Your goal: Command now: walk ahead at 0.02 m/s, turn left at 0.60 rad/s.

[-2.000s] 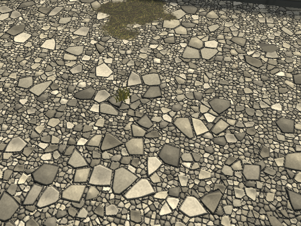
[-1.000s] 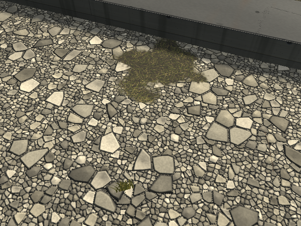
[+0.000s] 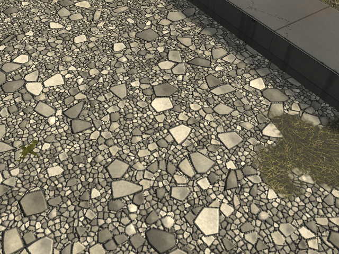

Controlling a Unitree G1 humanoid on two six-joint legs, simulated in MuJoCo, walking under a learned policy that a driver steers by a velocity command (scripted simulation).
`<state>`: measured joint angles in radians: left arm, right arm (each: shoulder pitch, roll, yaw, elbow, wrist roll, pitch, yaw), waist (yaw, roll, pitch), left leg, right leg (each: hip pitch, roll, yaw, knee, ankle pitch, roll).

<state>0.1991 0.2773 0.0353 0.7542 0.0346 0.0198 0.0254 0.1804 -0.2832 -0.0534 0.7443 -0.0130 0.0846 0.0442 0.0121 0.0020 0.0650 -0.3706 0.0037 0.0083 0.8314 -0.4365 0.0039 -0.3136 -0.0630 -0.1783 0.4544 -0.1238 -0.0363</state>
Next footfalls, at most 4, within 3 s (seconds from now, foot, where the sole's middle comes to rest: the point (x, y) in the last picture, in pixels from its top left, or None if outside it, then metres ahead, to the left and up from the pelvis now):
0.06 left None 0.03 0.11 -0.77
0.58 right None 0.11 -0.07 -0.77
1.04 left None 0.40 0.18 -0.77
1.60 right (173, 203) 0.68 0.02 -0.77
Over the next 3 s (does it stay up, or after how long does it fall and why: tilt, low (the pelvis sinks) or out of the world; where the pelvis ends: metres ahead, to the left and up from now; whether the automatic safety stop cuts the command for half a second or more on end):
stays up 1.17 -0.24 0.01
